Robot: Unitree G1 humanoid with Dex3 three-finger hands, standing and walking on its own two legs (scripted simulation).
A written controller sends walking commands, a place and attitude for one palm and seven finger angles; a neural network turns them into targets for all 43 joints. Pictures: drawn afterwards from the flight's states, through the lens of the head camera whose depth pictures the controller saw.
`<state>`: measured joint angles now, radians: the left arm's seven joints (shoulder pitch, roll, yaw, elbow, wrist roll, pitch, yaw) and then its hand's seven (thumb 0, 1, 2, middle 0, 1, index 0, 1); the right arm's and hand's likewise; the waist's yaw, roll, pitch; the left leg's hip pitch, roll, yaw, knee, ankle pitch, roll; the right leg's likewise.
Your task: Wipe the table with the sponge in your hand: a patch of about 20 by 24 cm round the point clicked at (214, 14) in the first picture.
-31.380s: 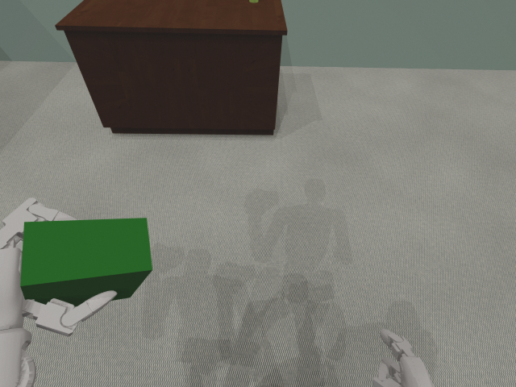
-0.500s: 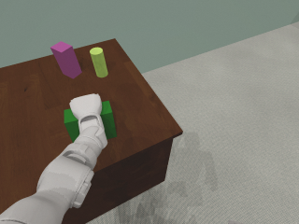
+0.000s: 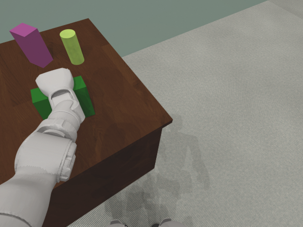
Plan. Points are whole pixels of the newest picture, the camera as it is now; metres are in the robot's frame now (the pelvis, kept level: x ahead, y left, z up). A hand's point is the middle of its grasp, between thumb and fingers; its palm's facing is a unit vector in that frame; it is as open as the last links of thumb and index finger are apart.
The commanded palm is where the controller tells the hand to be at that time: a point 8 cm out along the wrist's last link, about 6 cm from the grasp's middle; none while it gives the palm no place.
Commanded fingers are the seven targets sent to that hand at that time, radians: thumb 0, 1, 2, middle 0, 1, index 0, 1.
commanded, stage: wipe forward along the third lane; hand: left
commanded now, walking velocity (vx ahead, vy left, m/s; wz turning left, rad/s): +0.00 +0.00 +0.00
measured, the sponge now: (67, 107) +0.48 +0.21 -0.01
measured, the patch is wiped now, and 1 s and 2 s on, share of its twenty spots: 0.80 0.90 0.90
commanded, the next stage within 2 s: wipe back along the third lane in 0.52 s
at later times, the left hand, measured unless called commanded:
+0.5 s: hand (54, 84) +0.54 +0.25 +0.03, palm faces -0.11 -0.03 -0.99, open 10.3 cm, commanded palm +0.53 +0.24 +0.06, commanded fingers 0.00 0.10 1.30 -1.20 -1.60 -1.20 -1.60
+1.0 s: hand (52, 83) +0.54 +0.25 +0.03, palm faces -0.05 +0.00 -1.00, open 10.4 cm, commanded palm +0.50 +0.22 +0.06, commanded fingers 0.00 0.10 1.30 -1.20 -1.60 -1.20 -1.60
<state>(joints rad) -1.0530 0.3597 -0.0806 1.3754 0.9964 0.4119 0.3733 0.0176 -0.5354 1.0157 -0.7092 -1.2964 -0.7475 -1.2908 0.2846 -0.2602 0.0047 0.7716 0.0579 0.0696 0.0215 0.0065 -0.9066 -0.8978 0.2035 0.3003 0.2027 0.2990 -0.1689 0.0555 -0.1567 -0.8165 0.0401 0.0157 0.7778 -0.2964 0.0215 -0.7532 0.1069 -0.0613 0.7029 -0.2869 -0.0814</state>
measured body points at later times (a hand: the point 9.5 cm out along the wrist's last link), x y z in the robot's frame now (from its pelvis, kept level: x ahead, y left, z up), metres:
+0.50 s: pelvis +0.01 +0.04 -0.01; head +0.13 +0.06 +0.42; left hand +0.54 +0.24 +0.08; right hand +0.02 -0.23 -0.13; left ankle +0.03 +0.11 -0.70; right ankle +0.02 -0.07 -0.70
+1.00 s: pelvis +0.04 +0.06 +0.00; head +0.14 +0.08 +0.43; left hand +0.54 +0.25 +0.08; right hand +0.03 -0.20 -0.13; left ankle +0.03 +0.11 -0.70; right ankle +0.02 -0.07 -0.70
